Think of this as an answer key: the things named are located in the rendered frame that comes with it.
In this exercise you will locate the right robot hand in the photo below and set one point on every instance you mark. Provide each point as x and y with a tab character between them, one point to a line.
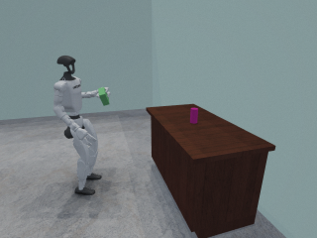
81	133

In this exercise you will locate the robot left shin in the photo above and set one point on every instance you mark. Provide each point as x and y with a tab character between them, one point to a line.
92	161

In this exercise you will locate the robot left foot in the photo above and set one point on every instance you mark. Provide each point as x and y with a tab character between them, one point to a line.
94	176

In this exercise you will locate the robot left forearm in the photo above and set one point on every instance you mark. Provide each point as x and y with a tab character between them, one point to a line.
88	94

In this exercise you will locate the table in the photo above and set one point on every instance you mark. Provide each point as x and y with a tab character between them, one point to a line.
213	169

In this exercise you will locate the sponge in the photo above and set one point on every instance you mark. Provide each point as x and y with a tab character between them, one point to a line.
103	96

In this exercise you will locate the robot right upper arm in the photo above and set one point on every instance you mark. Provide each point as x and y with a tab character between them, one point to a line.
59	89

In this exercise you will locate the left robot hand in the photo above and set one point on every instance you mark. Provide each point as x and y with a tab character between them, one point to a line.
106	90

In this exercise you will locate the robot right forearm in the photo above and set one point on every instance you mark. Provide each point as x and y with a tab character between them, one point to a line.
66	119

